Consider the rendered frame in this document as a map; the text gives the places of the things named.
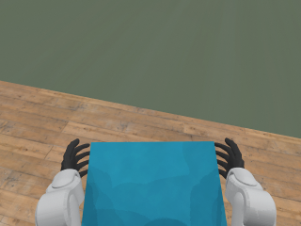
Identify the right robot forearm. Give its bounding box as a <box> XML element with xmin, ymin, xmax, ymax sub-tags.
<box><xmin>225</xmin><ymin>168</ymin><xmax>277</xmax><ymax>226</ymax></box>

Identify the carton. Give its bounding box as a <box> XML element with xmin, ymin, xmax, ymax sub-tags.
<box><xmin>81</xmin><ymin>141</ymin><xmax>228</xmax><ymax>226</ymax></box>

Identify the left robot hand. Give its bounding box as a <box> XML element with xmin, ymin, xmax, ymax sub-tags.
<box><xmin>60</xmin><ymin>138</ymin><xmax>90</xmax><ymax>178</ymax></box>

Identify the left robot forearm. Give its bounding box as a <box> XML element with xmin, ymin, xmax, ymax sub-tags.
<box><xmin>35</xmin><ymin>169</ymin><xmax>85</xmax><ymax>226</ymax></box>

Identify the right robot hand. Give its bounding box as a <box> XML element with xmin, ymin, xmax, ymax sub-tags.
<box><xmin>214</xmin><ymin>137</ymin><xmax>245</xmax><ymax>180</ymax></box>

